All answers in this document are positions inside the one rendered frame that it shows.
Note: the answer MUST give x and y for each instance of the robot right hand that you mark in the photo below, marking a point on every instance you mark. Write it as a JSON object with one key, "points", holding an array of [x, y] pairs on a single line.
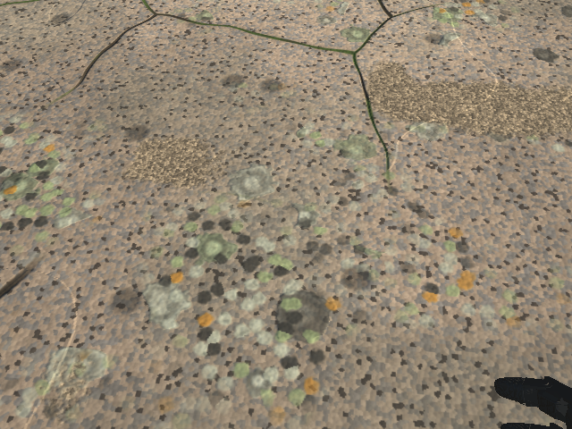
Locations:
{"points": [[549, 395]]}

